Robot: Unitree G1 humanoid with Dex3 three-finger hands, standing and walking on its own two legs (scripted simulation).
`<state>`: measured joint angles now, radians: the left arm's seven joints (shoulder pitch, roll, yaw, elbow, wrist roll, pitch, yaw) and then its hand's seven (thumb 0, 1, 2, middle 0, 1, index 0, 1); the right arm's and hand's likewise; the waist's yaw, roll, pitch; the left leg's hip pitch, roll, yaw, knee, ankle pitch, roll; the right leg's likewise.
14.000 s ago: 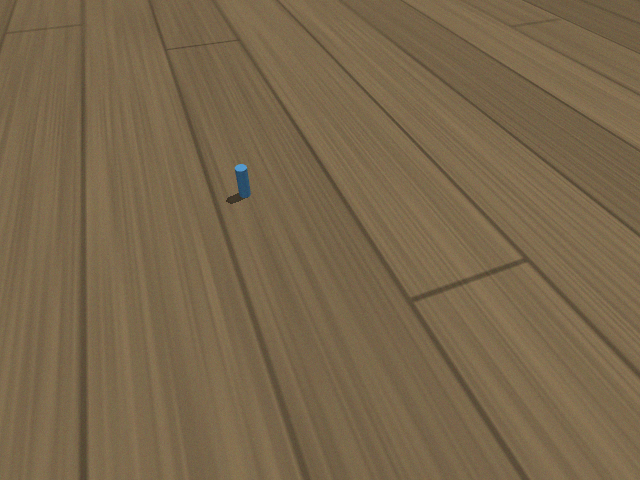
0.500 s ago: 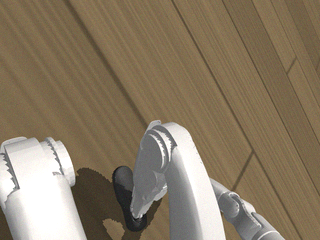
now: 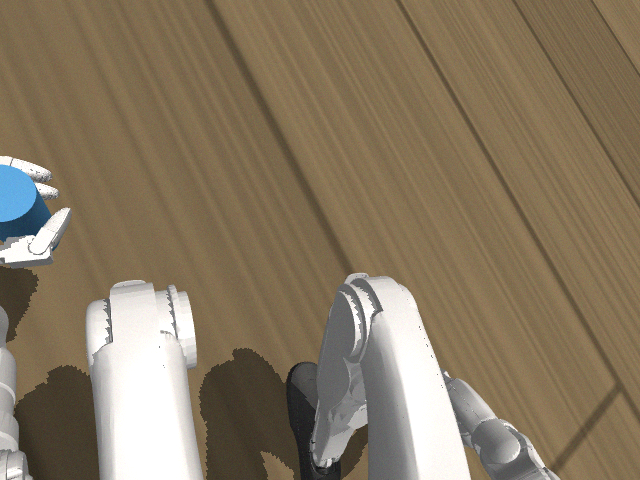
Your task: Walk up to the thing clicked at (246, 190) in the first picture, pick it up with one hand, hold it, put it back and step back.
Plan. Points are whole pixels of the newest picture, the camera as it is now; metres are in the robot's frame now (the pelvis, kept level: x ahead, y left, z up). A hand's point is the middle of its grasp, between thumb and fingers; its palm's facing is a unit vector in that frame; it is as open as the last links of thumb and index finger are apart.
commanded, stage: settle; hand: left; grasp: from the side
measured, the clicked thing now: (19, 218) +0.39 +0.31 -0.10
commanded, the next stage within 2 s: lift in 1.18 s
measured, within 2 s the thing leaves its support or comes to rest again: neither
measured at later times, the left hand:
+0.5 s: hand (16, 179) +0.39 +0.29 -0.01, palm faces +0.29 -0.96 -0.04, open 7.1 cm
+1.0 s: hand (9, 158) +0.40 +0.29 +0.03, palm faces +0.30 -0.95 -0.03, open 7.1 cm
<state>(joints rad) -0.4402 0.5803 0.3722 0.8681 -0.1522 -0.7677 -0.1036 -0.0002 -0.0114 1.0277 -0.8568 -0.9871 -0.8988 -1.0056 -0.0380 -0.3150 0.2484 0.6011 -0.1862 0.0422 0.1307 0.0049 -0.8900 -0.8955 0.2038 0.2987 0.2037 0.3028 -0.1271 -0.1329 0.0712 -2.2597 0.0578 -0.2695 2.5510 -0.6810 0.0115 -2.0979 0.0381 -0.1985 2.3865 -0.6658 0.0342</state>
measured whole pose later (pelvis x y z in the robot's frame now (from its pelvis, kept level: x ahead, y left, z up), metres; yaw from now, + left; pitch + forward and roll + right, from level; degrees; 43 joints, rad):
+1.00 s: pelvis +0.01 -0.02 +0.06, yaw +7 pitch +31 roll -5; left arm -0.52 0.41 0.43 0.81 -0.17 -0.58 -0.24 0.00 -0.02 1.04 -0.87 -0.97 -0.91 -1.00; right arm 0.06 -0.28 0.04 0.68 -0.07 0.01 0.05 0.01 -0.90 -0.90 0.20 0.30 0.20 0.30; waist -0.09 -0.02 -0.10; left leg -2.17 0.06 -0.11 2.30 -0.68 -0.01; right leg -2.09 0.00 -0.08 2.26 -0.71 0.00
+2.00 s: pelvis +0.02 -0.01 +0.18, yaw +10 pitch +31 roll -4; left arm -0.30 0.31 0.31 0.40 -0.21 -0.37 -0.18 0.00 -0.04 1.07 -0.86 -1.00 -0.90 -1.03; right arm 0.10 -0.25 0.00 0.62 0.02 -0.02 -0.01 0.01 -0.90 -0.89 0.20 0.30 0.20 0.30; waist -0.04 0.02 -0.17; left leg -1.83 0.06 -0.06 1.93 -0.66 -0.01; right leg -1.76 -0.01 -0.06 1.90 -0.68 0.00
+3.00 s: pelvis +0.08 +0.01 +0.39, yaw +13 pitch +13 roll -2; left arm -0.14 0.23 0.15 0.40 -0.18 -0.32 -0.07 0.00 -0.04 1.06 -0.86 -1.01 -0.90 -1.03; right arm 0.23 -0.22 0.02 0.64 0.02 -0.06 -0.04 0.01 -0.90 -0.89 0.20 0.30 0.20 0.30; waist -0.04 0.01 -0.09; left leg -0.85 0.04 -0.01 1.10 -0.48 0.00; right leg -0.80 -0.02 -0.04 1.06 -0.49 0.02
